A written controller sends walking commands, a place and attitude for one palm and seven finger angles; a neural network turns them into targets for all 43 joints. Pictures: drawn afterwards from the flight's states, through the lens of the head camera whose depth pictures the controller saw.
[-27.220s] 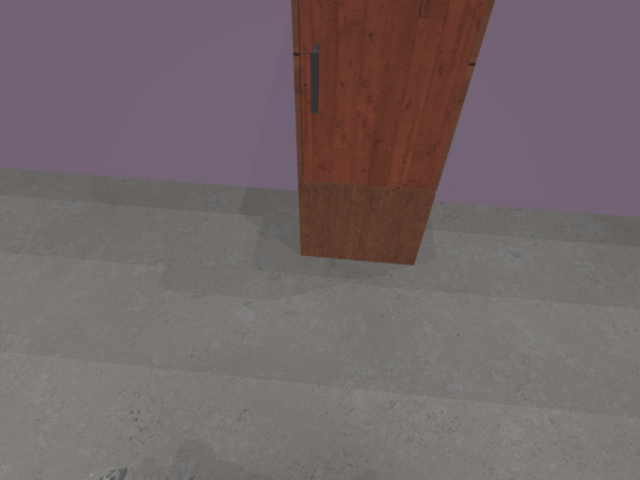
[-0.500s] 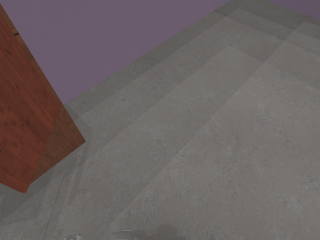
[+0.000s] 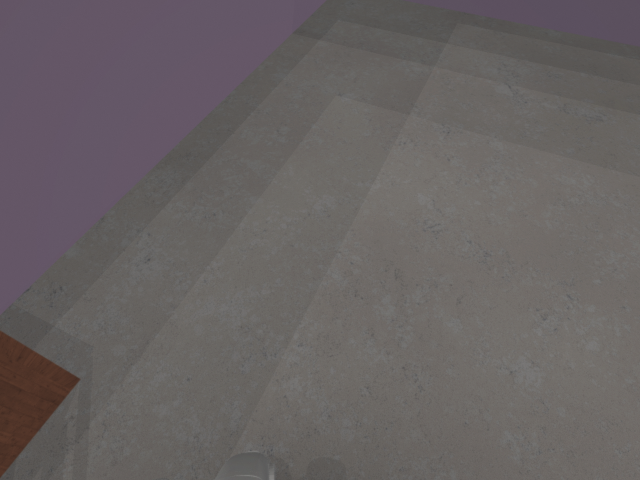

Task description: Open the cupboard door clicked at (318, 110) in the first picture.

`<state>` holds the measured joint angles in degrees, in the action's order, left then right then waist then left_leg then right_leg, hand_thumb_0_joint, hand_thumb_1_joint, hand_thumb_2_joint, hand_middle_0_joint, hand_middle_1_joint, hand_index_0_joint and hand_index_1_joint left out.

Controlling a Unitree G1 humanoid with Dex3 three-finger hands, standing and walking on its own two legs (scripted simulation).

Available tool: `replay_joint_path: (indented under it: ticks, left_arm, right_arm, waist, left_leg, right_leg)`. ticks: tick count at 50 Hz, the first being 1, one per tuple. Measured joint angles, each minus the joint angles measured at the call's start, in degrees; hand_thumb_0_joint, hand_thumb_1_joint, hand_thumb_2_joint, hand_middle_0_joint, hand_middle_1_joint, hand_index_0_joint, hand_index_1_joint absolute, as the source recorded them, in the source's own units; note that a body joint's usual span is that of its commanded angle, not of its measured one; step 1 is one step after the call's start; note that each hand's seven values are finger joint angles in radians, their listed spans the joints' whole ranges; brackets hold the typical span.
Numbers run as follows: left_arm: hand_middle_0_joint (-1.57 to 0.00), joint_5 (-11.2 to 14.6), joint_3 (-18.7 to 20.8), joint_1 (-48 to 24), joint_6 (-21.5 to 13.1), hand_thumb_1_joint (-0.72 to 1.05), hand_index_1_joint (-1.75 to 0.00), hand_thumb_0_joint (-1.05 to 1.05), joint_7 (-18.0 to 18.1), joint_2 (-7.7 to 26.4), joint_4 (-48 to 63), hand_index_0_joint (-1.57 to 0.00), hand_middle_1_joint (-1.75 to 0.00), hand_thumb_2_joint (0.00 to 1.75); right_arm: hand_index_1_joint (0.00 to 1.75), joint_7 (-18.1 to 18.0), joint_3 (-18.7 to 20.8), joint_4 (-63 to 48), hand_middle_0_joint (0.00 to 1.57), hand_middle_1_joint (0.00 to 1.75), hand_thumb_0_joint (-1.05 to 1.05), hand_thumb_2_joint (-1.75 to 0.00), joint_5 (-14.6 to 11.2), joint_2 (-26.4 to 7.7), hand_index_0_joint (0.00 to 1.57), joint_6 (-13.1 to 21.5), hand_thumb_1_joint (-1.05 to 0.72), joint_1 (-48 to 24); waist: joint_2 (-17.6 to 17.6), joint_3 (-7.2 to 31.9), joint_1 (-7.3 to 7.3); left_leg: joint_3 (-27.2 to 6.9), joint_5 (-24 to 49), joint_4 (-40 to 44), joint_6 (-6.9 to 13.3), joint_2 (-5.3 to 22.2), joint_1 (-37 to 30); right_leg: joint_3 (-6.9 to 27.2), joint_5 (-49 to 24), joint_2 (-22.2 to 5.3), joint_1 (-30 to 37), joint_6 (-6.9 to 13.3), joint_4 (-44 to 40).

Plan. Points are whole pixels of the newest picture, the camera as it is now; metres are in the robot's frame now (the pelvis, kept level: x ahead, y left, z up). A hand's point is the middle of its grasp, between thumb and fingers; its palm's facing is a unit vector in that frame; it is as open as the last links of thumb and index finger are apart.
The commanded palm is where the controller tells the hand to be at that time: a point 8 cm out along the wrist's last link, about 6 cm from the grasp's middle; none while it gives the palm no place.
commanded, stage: walk to a spot facing it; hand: left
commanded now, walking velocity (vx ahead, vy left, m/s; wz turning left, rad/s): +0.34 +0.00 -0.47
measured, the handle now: out of the picture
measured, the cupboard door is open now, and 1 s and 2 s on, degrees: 41 41 41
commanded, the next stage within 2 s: turn to face it in 0.96 s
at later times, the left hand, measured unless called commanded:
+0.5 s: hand (270, 304) +0.40 +0.11 -0.15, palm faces -0.34 -0.92 -0.20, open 7.4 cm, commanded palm none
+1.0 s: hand (290, 272) +0.50 +0.09 -0.19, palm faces -0.30 -0.94 -0.17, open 7.3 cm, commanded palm none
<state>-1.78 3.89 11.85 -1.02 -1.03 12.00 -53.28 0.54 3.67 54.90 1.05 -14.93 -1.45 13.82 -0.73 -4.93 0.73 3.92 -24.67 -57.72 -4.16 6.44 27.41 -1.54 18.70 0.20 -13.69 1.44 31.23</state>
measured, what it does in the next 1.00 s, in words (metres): walks ahead, turning right: left foot, then right foot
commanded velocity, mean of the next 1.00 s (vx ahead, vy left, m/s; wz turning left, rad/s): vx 0.35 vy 0.00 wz -0.26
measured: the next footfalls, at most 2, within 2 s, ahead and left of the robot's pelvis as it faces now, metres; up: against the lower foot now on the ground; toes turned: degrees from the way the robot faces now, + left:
left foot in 0.14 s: +0.19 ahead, +0.13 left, +0.00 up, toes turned +1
right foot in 0.54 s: +0.31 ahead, -0.17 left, +0.00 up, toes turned -24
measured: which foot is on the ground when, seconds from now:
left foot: up 0.00-0.12, down 0.14-0.52, up 0.54-0.90, down 0.92-1.00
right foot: down 0.00-0.14, up 0.16-0.52, down 0.54-0.92, up 0.94-1.00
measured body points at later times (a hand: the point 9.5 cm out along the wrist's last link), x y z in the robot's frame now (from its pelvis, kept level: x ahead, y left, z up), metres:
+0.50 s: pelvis +0.22 -0.03 +0.00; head +0.27 -0.05 +0.45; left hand +0.42 +0.16 -0.13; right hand +0.08 -0.22 -0.15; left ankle +0.15 +0.13 -0.73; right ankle +0.26 -0.16 -0.72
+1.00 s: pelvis +0.46 -0.10 -0.01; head +0.50 -0.09 +0.44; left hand +0.51 +0.13 -0.17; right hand +0.48 -0.36 -0.14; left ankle +0.56 -0.02 -0.73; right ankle +0.30 -0.16 -0.66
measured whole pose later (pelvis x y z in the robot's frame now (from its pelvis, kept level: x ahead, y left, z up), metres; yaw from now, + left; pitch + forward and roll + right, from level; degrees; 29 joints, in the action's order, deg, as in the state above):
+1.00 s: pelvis +0.46 -0.10 -0.01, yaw -21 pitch +0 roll +0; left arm -1.2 3.5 18.9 -1.3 -0.4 11.3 -64.1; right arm 0.5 2.4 55.0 2.0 -9.6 4.3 7.3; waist 2.4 -3.5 -0.9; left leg 9.5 -13.8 -36.4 2.2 4.4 22.4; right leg -2.1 26.7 -0.6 -16.2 2.0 62.6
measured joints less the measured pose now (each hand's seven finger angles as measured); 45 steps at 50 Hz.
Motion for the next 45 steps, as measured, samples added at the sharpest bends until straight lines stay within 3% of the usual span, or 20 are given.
replay_joint_path:
  ticks: [4, 7, 8, 10, 12, 14, 18, 22, 25, 27, 28, 30, 32, 35, 39, 45]
  left_arm:
    - [-0.2, -0.2, 0.0, 2.7, 0.3, 0.9, -0.3, 0.01, -0.5, 0.0, -2.6, -0.21, -0.29, 0.9]
    - [-0.2, 0.0, 0.2, 4.7, 0.9, 0.9, -0.3, 0.01, -0.7, -0.2, -3.9, -0.21, -0.3, 0.9]
    - [-0.2, 0.3, 0.3, 5.0, 1.2, 0.9, -0.3, 0.01, -0.8, -0.3, -4.3, -0.21, -0.3, 0.9]
    - [-0.2, 0.2, 0.5, 4.2, 1.9, 0.9, -0.3, 0.01, -0.8, 0.3, -5.1, -0.21, -0.3, 0.9]
    - [-0.2, -0.1, 0.9, 2.5, 1.9, 0.9, -0.3, 0.01, -1.0, 0.9, -5.1, -0.2, -0.29, 0.9]
    - [-0.2, -0.4, 1.1, 0.5, 1.7, 0.9, -0.3, 0.01, -1.5, 1.1, -4.1, -0.2, -0.29, 0.9]
    - [-0.19, -0.4, 0.8, -3.1, 1.5, 0.91, -0.3, 0.01, -1.9, 0.5, -1.5, -0.2, -0.29, 0.9]
    - [-0.19, -0.4, 0.3, -6.3, 1.6, 0.91, -0.3, 0.01, -2.0, 0.0, -0.4, -0.2, -0.29, 0.9]
    - [-0.19, -0.4, 0.0, -8.5, 1.2, 0.91, -0.3, 0.01, -2.1, 0.0, -0.2, -0.2, -0.29, 0.9]
    - [-0.19, -0.5, -0.1, -9.1, -0.4, 0.91, -0.3, 0.01, -1.9, 0.4, 0.3, -0.2, -0.29, 0.9]
    - [-0.19, -0.2, 0.0, -9.4, -1.4, 0.91, -0.3, 0.01, -1.4, 0.2, 0.3, -0.2, -0.29, 0.9]
    - [-0.19, 0.5, -0.2, -8.8, -2.1, 0.91, -0.3, 0.01, -0.5, -0.6, -0.1, -0.2, -0.29, 0.9]
    - [-0.19, 0.7, -0.5, -6.7, -2.0, 0.91, -0.3, 0.0, 0.3, -1.4, -1.1, -0.2, -0.29, 0.9]
    - [-0.2, 0.9, 0.2, -3.0, -2.2, 0.92, -0.3, 0.0, 1.3, -2.0, -3.3, -0.21, -0.29, 0.9]
    - [-0.2, 0.6, 0.4, 0.8, -2.6, 0.95, -0.3, -0.01, 1.2, -0.4, -5.9, -0.21, -0.3, 0.9]
    - [-0.2, 0.5, -0.2, 6.3, -2.3, 0.93, -0.3, 0.0, 0.9, -0.3, -9.4, -0.21, -0.29, 0.9]
  right_arm:
    - [0.3, 0.6, -0.2, -2.8, 0.19, 0.3, 0.01, -0.9, -0.1, 1.3, 0.2, 1.8, -0.91, -3.0]
    - [0.3, 0.4, -0.8, -4.5, 0.19, 0.3, 0.01, -0.9, -0.1, 1.6, 0.2, 3.9, -0.9, -3.5]
    - [0.3, 0.2, -0.9, -4.8, 0.2, 0.3, 0.0, -0.9, 0.4, 1.7, 0.2, 4.9, -0.9, -3.5]
    - [0.3, -0.5, -1.6, -4.8, 0.2, 0.3, 0.0, -0.9, 1.0, 2.7, 0.2, 5.7, -0.9, -3.0]
    - [0.3, -0.8, -2.1, -4.2, 0.2, 0.3, 0.0, -0.9, 1.2, 3.8, 0.2, 5.9, -0.9, -1.2]
    - [0.3, -1.0, -2.4, -2.7, 0.2, 0.3, 0.0, -0.9, 1.1, 4.9, 0.2, 6.0, -0.9, 0.8]
    - [0.3, -1.0, -2.7, 0.9, 0.2, 0.3, 0.0, -0.9, 0.9, 5.9, 0.2, 5.7, -0.9, 4.9]
    - [0.3, -0.7, -2.2, 3.4, 0.2, 0.3, 0.0, -0.9, 1.0, 5.9, 0.2, 4.8, -0.9, 8.5]
    - [0.3, -0.5, -2.0, 5.1, 0.2, 0.3, 0.0, -0.9, 1.0, 5.4, 0.2, 4.0, -0.9, 11.3]
    - [0.3, -0.2, -2.0, 6.5, 0.2, 0.3, 0.0, -0.9, 0.4, 5.6, 0.2, 3.3, -0.9, 13.4]
    - [0.3, -0.1, -2.0, 7.5, 0.2, 0.3, 0.0, -0.9, 0.0, 5.4, 0.2, 2.5, -0.9, 12.9]
    - [0.3, -0.2, -1.5, 8.7, 0.2, 0.3, 0.01, -0.9, -0.4, 4.9, 0.2, 1.4, -0.9, 10.6]
    - [0.3, -0.4, -0.9, 8.6, 0.2, 0.3, 0.01, -0.9, -0.2, 4.5, 0.2, 1.2, -0.9, 7.9]
    - [0.3, -0.3, -0.5, 6.5, 0.19, 0.3, 0.01, -0.9, 0.1, 4.7, 0.2, 1.7, -0.91, 4.0]
    - [0.3, 0.4, -0.3, 3.7, 0.19, 0.3, 0.01, -0.9, 0.1, 5.2, 0.19, 2.5, -0.91, -0.5]
    - [0.3, 1.2, -0.7, 1.4, 0.19, 0.3, 0.0, -0.9, 0.1, 4.9, 0.19, 3.9, -0.91, -5.8]
  waist:
    - [2.1, 0.3, -0.45]
    - [2.2, 1.1, -0.65]
    - [2.0, 1.5, -0.47]
    - [2.7, 1.6, -0.44]
    - [3.3, 1.8, -0.43]
    - [3.5, 1.8, -0.75]
    - [2.4, 1.5, -0.77]
    - [1.1, 0.8, 1.15]
    - [0.3, 0.3, 2.74]
    - [1.0, 0.4, 2.87]
    - [0.8, -0.3, 2.62]
    - [0.3, -1.4, 2.56]
    - [0.2, -1.2, 2.55]
    - [0.9, 0.1, 2.41]
    - [1.6, 1.5, 1.09]
    - [2.1, 1.6, -1.23]
  left_leg:
    - [0.6, 5.9, 12.7, 0.2, -1.5, 0.0]
    - [1.4, 8.8, 23.7, 1.0, -2.4, -4.4]
    - [1.7, 11.3, 23.1, 2.6, -2.1, -4.4]
    - [3.3, 9.5, 20.2, 4.6, -1.5, -5.0]
    - [4.6, 8.0, 21.9, 4.8, -1.2, -7.5]
    - [5.8, 8.8, 26.2, 3.8, -1.1, -10.8]
    - [8.3, 9.6, 33.9, 3.3, -0.4, -17.3]
    - [10.9, 7.5, 36.3, 1.6, 0.4, -22.2]
    - [12.2, 3.5, 33.9, -0.3, 1.7, -24.9]
    - [11.8, -0.9, 24.1, -0.2, 3.2, -22.8]
    - [9.0, -3.5, 14.5, 0.4, 3.6, -19.5]
    - [3.3, -3.6, -2.5, 1.3, 2.6, -12.0]
    - [1.3, -0.2, -8.5, 1.4, 2.3, -6.0]
    - [0.9, 3.8, -3.6, 0.9, 2.3, -0.1]
    - [1.4, 9.5, 7.6, 0.9, 1.7, 3.0]
    - [3.3, 13.9, 23.5, 2.7, -1.2, -1.6]
  right_leg:
    - [2.9, 0.8, 0.2, 4.0, -0.5, -3.0]
    - [4.9, 4.8, 0.7, 5.1, -0.9, 0.2]
    - [4.7, 7.6, 1.0, 3.2, -0.6, 6.2]
    - [4.1, 9.8, 1.1, -2.7, 0.4, 22.6]
    - [2.1, 6.1, 0.1, -8.9, 0.4, 34.9]
    - [0.3, 1.3, -1.7, -13.7, -0.2, 39.3]
    - [-2.1, -3.2, -4.3, -18.4, -1.0, 30.8]
    - [-4.0, -5.0, -5.0, -17.7, -0.7, 15.3]
    - [-5.5, -5.3, -3.9, -14.0, 0.4, 7.1]
    - [-5.6, -5.9, -3.4, -10.6, 2.5, 3.7]
    - [-5.7, -4.8, -3.1, -10.6, 2.7, 6.3]
    - [-5.9, -1.8, -2.2, -8.5, 2.4, 7.6]
    - [-5.7, -1.4, -1.3, -4.9, 1.8, 4.3]
    - [-5.1, -2.4, -0.2, 0.1, 1.9, -2.1]
    - [-4.6, -2.0, 0.8, 5.7, 1.8, -7.7]
    - [-3.6, 4.5, 0.6, 12.4, -0.3, -6.9]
